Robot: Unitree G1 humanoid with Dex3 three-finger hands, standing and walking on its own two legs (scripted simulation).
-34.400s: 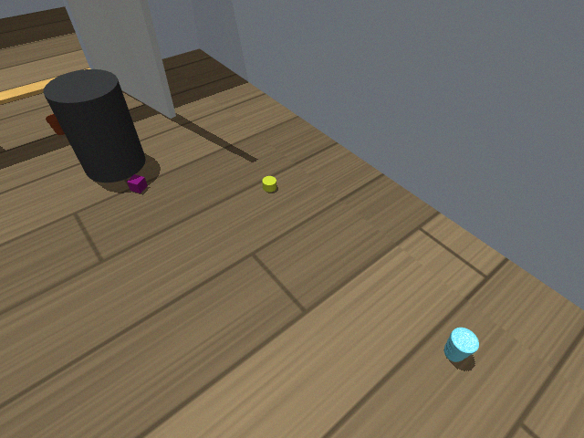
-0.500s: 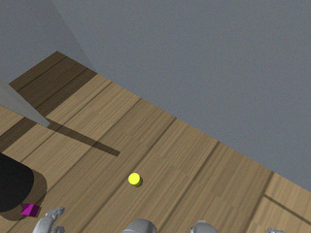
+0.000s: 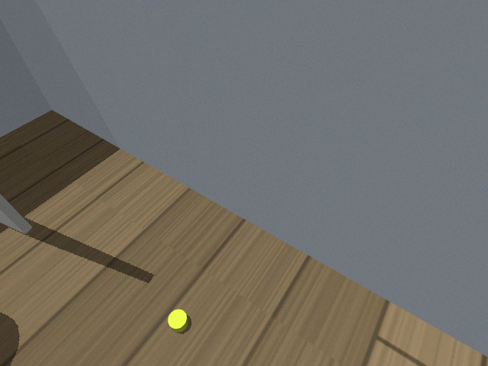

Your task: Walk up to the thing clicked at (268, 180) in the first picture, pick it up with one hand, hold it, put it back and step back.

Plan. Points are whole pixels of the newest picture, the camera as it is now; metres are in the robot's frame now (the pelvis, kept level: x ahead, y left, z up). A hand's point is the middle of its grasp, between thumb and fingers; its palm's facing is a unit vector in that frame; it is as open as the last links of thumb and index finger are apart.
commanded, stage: walk up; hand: left
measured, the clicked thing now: (178, 320) +0.42 +0.26 -0.74
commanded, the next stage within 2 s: none
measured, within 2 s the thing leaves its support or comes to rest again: neither
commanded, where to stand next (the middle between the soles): +0.04 +0.02 m, yaw +1 degrees
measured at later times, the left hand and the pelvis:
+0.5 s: hand out of the picture +0.16 +0.29 -0.17, palm faces +0.00 -0.93 -0.38, open 7.3 cm; pelvis +0.03 +0.03 -0.02, yaw +1 degrees
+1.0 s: hand out of the picture +0.02 +0.31 -0.13, palm faces -0.03 -0.91 -0.42, open 7.4 cm; pelvis -0.02 +0.03 +0.00, yaw -2 degrees
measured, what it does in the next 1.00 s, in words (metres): steps on the spot: left foot, then right foot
